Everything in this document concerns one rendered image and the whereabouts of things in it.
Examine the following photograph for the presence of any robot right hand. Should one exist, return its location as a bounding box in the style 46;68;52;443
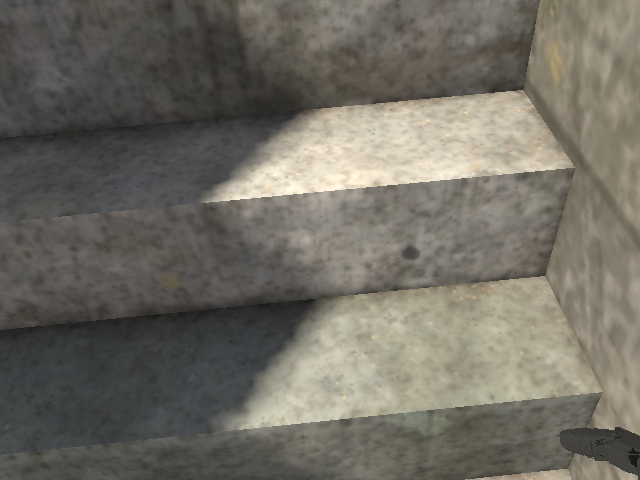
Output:
559;427;640;480

